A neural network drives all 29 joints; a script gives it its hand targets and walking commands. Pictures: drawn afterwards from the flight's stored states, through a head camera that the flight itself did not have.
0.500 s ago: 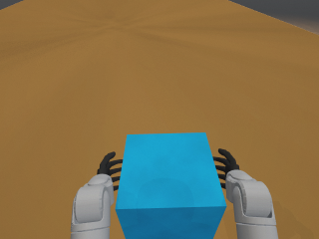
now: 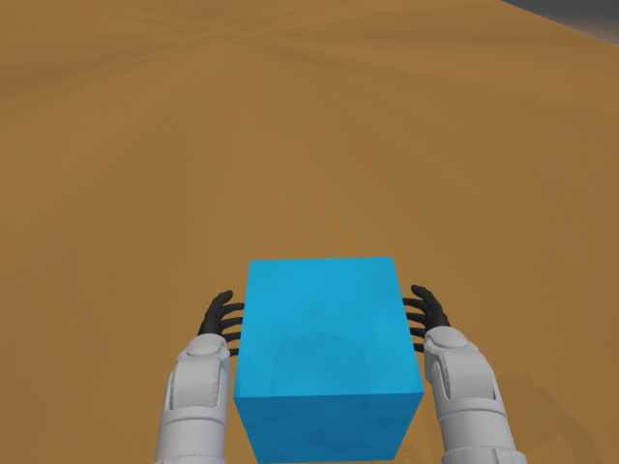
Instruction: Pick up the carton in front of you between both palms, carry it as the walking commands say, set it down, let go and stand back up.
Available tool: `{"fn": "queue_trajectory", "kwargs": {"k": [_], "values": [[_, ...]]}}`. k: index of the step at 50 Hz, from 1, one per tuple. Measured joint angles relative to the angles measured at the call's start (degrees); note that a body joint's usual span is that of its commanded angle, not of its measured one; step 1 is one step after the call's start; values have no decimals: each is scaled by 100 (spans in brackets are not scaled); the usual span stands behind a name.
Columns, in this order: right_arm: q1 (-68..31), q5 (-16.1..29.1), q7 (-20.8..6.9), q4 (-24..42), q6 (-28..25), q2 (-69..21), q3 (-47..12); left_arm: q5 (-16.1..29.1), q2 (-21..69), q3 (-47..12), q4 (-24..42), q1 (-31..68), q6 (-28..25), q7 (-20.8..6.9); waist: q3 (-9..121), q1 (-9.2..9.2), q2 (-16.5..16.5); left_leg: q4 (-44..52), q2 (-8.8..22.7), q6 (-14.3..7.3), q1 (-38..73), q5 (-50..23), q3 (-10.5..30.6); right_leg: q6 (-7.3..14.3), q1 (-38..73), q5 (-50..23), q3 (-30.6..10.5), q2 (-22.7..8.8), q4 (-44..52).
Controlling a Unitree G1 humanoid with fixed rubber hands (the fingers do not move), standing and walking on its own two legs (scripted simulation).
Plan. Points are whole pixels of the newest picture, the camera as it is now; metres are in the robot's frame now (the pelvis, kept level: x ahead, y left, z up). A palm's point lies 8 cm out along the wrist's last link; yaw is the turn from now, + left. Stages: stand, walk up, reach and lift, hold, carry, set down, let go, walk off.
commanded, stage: carry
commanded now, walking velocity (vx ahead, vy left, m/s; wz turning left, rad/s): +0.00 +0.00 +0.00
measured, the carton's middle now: (323, 362) +0.30 +0.00 -0.05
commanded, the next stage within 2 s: hold in 0.78 s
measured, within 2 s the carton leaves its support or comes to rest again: neither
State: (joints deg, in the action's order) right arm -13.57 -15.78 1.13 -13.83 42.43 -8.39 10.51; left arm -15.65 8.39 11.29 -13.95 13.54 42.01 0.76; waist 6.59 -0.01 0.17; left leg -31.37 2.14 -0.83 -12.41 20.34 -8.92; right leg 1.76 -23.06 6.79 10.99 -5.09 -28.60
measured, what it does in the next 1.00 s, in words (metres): stands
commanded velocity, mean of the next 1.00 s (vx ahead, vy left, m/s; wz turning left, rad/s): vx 0.00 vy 0.00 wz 0.00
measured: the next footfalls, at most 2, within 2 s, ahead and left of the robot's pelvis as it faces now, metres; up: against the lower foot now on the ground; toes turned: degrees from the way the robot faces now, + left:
none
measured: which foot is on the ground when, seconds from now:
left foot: down 0.00-1.00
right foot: down 0.00-1.00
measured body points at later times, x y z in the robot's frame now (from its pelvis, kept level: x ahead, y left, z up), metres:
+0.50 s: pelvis +0.00 +0.01 +0.00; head -0.02 +0.01 +0.45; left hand +0.30 +0.16 +0.03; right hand +0.30 -0.14 +0.03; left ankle -0.04 +0.10 -0.73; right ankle +0.09 -0.11 -0.73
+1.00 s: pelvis +0.00 +0.00 +0.01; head -0.02 -0.01 +0.46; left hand +0.27 +0.20 +0.03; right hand +0.31 -0.10 +0.03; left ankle -0.04 +0.10 -0.73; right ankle +0.09 -0.13 -0.73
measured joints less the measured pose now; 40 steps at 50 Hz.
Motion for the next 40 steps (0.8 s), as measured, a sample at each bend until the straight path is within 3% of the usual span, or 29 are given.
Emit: {"fn": "queue_trajectory", "kwargs": {"k": [6,13,40], "values": [[-122,20,19,-67,-324,-28,102,25,24,109,-62,107,-332,16,-107,16,3,-39,-16,-17,-56,3,5,-12,-46,-9,-7,-21,-22],[50,176,72,307,-106,9,-62,167,-14,-65,311,-75,-124,63,-86,16,17,-101,-14,-30,-61,69,11,-40,-55,51,-11,-32,-92],[101,177,73,354,-21,17,-70,164,-16,-102,304,-95,-51,65,-250,24,41,-88,-64,-135,122,95,17,-124,169,-34,-168,-15,-6]]}}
